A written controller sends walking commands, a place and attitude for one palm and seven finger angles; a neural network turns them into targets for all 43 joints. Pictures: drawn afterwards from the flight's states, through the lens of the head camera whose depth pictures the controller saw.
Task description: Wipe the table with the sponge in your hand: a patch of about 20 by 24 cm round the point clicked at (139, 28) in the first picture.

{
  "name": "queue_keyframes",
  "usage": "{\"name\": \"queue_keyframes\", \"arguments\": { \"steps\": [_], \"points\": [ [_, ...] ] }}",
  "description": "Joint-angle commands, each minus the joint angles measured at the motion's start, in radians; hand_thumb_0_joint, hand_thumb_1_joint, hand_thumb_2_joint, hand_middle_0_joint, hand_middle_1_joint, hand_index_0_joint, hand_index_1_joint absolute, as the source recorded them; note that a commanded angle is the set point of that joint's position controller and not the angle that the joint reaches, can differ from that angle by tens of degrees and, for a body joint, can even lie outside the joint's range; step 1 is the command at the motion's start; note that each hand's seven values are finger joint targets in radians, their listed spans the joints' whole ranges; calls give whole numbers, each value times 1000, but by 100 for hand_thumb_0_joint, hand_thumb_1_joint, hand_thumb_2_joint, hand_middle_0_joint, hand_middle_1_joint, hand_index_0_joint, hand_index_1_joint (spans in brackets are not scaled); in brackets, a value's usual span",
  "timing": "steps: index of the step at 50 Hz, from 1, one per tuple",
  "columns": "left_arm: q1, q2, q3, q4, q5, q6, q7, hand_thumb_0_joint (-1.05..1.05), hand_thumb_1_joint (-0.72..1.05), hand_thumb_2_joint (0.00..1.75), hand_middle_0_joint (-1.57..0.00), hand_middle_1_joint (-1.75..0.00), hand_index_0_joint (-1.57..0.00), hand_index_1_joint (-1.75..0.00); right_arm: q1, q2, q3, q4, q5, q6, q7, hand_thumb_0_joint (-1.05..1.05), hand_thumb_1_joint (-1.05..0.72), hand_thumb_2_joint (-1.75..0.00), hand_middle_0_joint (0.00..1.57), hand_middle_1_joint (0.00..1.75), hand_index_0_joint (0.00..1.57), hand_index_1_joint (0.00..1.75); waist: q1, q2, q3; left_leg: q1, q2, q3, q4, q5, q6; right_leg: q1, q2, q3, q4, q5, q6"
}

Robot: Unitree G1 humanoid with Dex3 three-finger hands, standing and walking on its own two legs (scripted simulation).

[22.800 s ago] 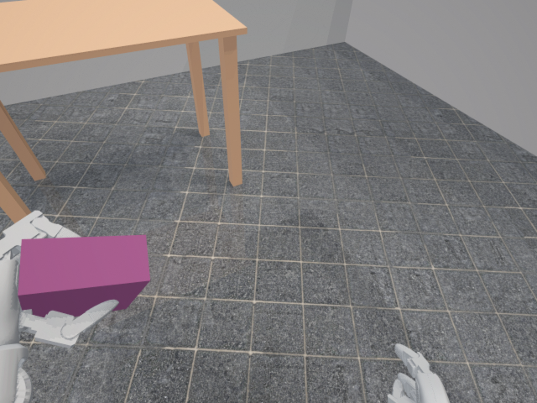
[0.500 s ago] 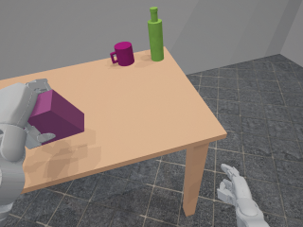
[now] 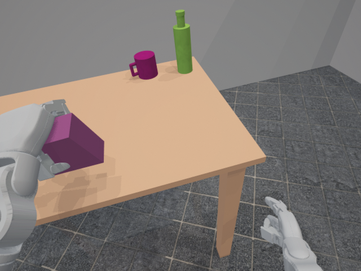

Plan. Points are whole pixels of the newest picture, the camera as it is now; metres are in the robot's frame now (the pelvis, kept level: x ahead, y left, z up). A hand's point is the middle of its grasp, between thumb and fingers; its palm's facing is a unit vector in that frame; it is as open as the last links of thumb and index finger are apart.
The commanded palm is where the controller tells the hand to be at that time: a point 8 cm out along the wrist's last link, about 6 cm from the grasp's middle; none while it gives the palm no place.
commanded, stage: turn the palm down, sponge in hand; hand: left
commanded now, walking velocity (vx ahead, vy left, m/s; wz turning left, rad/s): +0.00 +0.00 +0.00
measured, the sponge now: (61, 152) +0.25 +0.29 +0.18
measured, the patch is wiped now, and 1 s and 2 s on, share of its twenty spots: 0.00 0.00 0.00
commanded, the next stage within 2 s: move the sponge above the wiping area in 0.10 s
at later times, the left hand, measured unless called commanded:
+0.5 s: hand (64, 143) +0.25 +0.27 +0.20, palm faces +0.22 -0.08 -0.97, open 9.5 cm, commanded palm +0.21 +0.27 +0.28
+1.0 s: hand (65, 145) +0.26 +0.29 +0.18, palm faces +0.16 -0.06 -0.99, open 9.5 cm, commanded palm +0.22 +0.28 +0.26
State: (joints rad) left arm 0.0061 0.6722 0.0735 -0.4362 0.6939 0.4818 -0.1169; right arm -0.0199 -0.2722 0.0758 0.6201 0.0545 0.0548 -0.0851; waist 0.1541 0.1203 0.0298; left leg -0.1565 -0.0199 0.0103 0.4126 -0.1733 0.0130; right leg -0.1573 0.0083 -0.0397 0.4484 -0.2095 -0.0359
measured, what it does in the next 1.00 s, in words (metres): stands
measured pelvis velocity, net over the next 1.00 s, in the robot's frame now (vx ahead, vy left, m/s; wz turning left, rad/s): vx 0.02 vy -0.01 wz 0.00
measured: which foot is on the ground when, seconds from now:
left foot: down 0.00-1.00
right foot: down 0.00-1.00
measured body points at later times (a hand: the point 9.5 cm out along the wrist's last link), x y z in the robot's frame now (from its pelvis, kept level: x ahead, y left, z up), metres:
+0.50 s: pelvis +0.00 -0.01 +0.00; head -0.01 -0.07 +0.45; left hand +0.24 +0.27 +0.25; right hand +0.27 -0.20 -0.07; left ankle +0.04 +0.11 -0.74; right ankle +0.03 -0.10 -0.74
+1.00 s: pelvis +0.02 -0.01 +0.00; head +0.01 -0.07 +0.45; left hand +0.25 +0.29 +0.24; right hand +0.28 -0.21 -0.08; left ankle +0.04 +0.11 -0.74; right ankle +0.03 -0.10 -0.74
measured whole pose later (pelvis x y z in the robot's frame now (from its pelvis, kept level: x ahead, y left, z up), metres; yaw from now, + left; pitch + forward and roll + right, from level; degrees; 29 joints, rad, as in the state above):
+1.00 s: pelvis +0.02 -0.01 +0.00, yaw +0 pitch -4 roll +1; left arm 0.00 0.66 0.04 -0.29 0.75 0.45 -0.13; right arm 0.01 -0.28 0.06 0.63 0.05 0.04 -0.08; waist 0.14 0.12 0.02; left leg -0.16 -0.01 0.00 0.42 -0.20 0.00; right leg -0.16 0.02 -0.04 0.46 -0.24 -0.05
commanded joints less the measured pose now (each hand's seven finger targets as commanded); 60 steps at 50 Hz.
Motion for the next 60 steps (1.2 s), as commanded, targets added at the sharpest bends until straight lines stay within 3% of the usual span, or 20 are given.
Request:
{"name": "queue_keyframes", "arguments": {
  "steps": [1,5,8,15,17,20,22,25,29,30,33,35,36,40,44,45,52,55,59,60],
  "points": [
    [-303,271,176,-187,40,-27,59,0,10,130,-120,-160,-120,-160,-250,-83,-37,-190,1,-67,0,0,-90,-90,20,30,20,30,-3,-22,-228,18,-2,-40,-64,77,8,73,-17,94,-79,2,-25],
    [-267,297,215,-174,42,-24,62,0,10,130,-120,-160,-120,-160,-286,-75,-30,-197,8,-71,4,0,-90,-90,20,30,20,30,14,-15,-220,22,-9,-52,-62,89,8,69,0,132,-87,6,-36],
    [-252,271,191,-141,35,-32,57,0,10,130,-120,-160,-120,-160,-223,-87,-45,-185,1,-60,3,0,-90,-90,20,30,20,30,-1,-61,-205,16,1,-37,-62,90,10,67,-19,93,-83,31,-20],
    [-256,258,182,-114,39,-29,47,0,10,130,-120,-160,-120,-160,-269,-79,-35,-194,14,-70,5,0,-90,-90,20,30,20,30,-5,-46,-175,9,-5,-39,-52,63,9,28,-5,134,-98,-12,-28],
    [-263,259,168,-82,40,-37,50,0,10,130,-120,-160,-120,-160,-211,-92,-46,-185,6,-68,1,0,-90,-90,20,30,20,30,-13,-70,-188,3,-1,-30,-55,58,11,46,-19,99,-90,-7,-16],
    [-316,278,173,-114,59,-38,51,0,10,130,-120,-160,-120,-160,-269,-79,-34,-197,10,-79,-1,0,-90,-90,20,30,20,30,-3,-15,-211,23,-11,-39,-47,61,10,43,-8,143,-95,-23,-32],
    [-311,274,162,-88,67,-47,55,0,10,130,-120,-160,-120,-160,-216,-89,-47,-184,1,-77,-2,0,-90,-90,20,30,20,30,-10,-57,-228,21,-11,-31,-46,84,13,67,-19,109,-84,14,-21],
    [-314,289,180,-106,75,-42,53,0,10,130,-120,-160,-120,-160,-267,-78,-36,-192,7,-83,2,0,-90,-90,20,30,20,30,4,-15,-231,30,-17,-42,-44,103,12,66,-5,145,-84,27,-36],
    [-285,273,166,-64,71,-47,49,0,10,130,-120,-160,-120,-160,-203,-90,-51,-179,-1,-72,3,0,-90,-90,20,30,20,30,-6,-62,-223,19,-9,-28,-44,121,15,77,-23,102,-77,76,-19],
    [-270,283,190,-59,72,-38,47,0,10,130,-120,-160,-120,-160,-254,-80,-41,-188,7,-82,4,0,-90,-90,20,30,20,30,4,-54,-210,20,-12,-36,-35,118,13,61,-9,146,-86,61,-32],
    [-266,259,159,-65,71,-47,44,0,10,130,-120,-160,-120,-160,-202,-91,-52,-182,0,-72,8,0,-90,-90,20,30,20,30,-7,-49,-231,18,-8,-24,-39,132,15,81,-24,99,-70,98,-19],
    [-251,260,172,-87,71,-37,40,0,10,130,-120,-160,-120,-160,-261,-77,-39,-197,10,-79,9,0,-90,-90,20,30,20,30,2,-33,-222,26,-13,-34,-33,131,14,63,-7,136,-78,79,-31],
    [-280,234,137,-73,70,-42,43,0,10,130,-120,-160,-120,-160,-207,-89,-47,-181,1,-76,8,0,-90,-90,20,30,20,30,-16,-55,-234,20,-6,-22,-33,136,15,76,-22,97,-69,99,-20],
    [-258,282,184,-64,83,-40,44,0,10,130,-120,-160,-120,-160,-245,-82,-41,-190,7,-79,6,0,-90,-90,20,30,20,30,-2,-58,-219,23,-15,-36,-33,125,16,62,-5,139,-80,76,-30],
    [-266,294,179,-45,91,-46,47,0,10,130,-120,-160,-120,-160,-190,-94,-55,-176,-2,-65,6,0,-90,-90,20,30,20,30,-11,-60,-239,20,-14,-23,-27,155,18,87,-23,106,-65,133,-18],
    [-267,294,190,-50,91,-37,45,0,10,130,-120,-160,-120,-160,-247,-83,-41,-190,6,-76,7,0,-90,-90,20,30,20,30,-2,-45,-221,21,-17,-36,-26,144,16,70,-8,143,-74,104,-32],
    [-342,232,96,7,107,-51,35,0,10,130,-120,-160,-120,-160,-193,-91,-53,-165,1,-79,1,0,-90,-90,20,30,20,30,-28,-50,-229,32,-17,-28,-37,119,19,63,-17,93,-79,76,-18],
    [-306,263,136,-24,121,-47,31,0,10,130,-120,-160,-120,-160,-245,-78,-43,-183,4,-84,4,0,-90,-90,20,30,20,30,-6,-49,-250,42,-20,-42,-34,151,21,78,-3,127,-71,108,-36],
    [-306,245,117,-35,125,-55,38,0,10,130,-120,-160,-120,-160,-192,-85,-52,-170,-7,-69,13,0,-90,-90,20,30,20,30,-11,-42,-254,35,-18,-30,-39,179,20,92,-14,76,-61,149,-23],
    [-298,260,149,-43,125,-48,43,0,10,130,-120,-160,-120,-160,-241,-75,-41,-181,3,-78,16,0,-90,-90,20,30,20,30,0,-34,-252,39,-18,-43,-41,174,18,88,3,116,-64,128,-40]
  ]
}}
